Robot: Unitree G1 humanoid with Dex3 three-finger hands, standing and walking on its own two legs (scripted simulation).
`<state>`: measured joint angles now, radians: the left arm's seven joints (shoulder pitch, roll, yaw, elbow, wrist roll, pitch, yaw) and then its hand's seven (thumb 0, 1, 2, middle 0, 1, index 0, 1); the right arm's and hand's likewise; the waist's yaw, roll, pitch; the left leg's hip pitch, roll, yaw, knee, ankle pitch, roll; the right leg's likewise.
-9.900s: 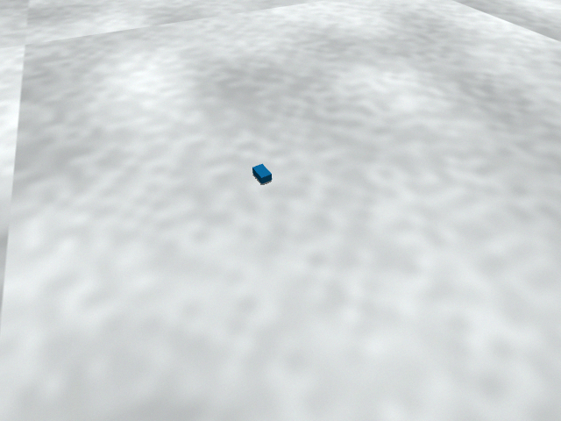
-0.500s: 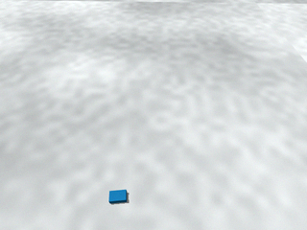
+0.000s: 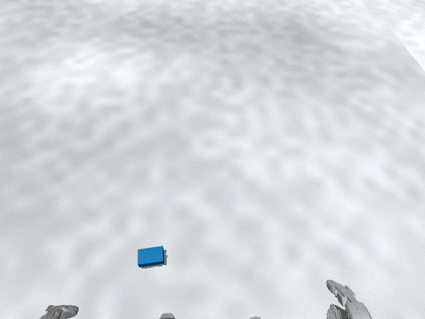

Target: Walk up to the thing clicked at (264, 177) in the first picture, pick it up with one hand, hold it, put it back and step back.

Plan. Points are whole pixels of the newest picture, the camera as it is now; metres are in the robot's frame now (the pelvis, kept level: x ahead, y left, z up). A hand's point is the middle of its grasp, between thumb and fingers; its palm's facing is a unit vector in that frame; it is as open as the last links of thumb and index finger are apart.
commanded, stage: rise first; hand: left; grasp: from above
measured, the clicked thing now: (151, 256) +0.45 +0.23 -0.69
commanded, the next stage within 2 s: none
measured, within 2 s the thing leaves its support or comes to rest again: neither
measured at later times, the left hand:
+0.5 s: hand out of the picture +0.13 +0.26 -0.18, palm faces -0.16 -0.85 -0.50, open 14.3 cm
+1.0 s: hand (100, 313) +0.21 +0.29 -0.33, palm faces -0.41 -0.52 -0.75, open 14.0 cm
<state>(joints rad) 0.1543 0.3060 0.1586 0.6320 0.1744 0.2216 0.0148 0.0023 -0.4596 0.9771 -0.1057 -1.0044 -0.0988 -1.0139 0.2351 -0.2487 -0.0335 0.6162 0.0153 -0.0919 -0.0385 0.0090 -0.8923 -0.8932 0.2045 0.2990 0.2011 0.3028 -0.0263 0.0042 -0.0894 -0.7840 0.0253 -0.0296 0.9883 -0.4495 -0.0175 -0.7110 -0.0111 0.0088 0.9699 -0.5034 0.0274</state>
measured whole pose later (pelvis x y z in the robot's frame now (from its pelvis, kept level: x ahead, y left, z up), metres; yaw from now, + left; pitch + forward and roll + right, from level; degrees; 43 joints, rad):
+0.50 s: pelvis -0.01 +0.00 -0.05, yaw +0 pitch +20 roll -3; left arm 0.29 0.32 0.13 0.35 0.25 0.28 0.03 0.00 -0.55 0.98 -0.08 -1.03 -0.07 -1.04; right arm 0.20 -0.23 -0.02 0.54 0.00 -0.14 -0.04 0.01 -0.90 -0.90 0.21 0.30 0.20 0.30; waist -0.03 0.02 -0.14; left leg -1.06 0.03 -0.06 1.25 -0.55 -0.02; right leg -0.97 0.00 -0.01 1.22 -0.60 0.03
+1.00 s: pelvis -0.05 +0.00 -0.19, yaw -2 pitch +33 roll -3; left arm -0.16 0.45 0.13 0.70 0.65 -0.04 0.12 0.00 -0.53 0.98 -0.14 -0.98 -0.12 -1.00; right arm 0.06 -0.29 -0.05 0.65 -0.01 -0.21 0.02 0.01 -0.91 -0.90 0.20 0.30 0.20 0.30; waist -0.01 0.01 -0.19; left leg -1.70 0.03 -0.07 1.78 -0.65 -0.03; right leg -1.62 0.02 0.00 1.78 -0.73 0.03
